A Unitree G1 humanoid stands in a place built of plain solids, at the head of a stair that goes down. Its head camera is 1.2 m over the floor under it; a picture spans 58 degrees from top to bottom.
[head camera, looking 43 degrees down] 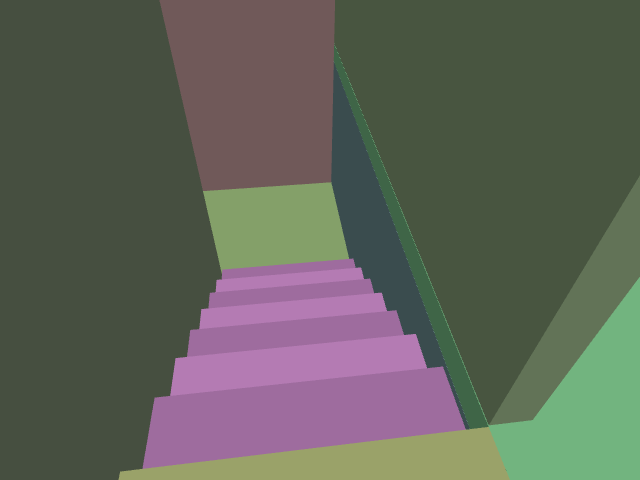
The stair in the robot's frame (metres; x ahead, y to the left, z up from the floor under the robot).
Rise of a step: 0.17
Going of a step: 0.26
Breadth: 0.99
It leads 7 degrees to the left of straight ahead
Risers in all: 8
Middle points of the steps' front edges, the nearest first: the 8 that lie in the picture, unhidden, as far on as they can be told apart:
0.47 0.02 0.00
0.75 0.06 -0.16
1.00 0.09 -0.33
1.26 0.12 -0.49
1.51 0.15 -0.66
1.76 0.18 -0.82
2.01 0.21 -0.99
2.26 0.24 -1.16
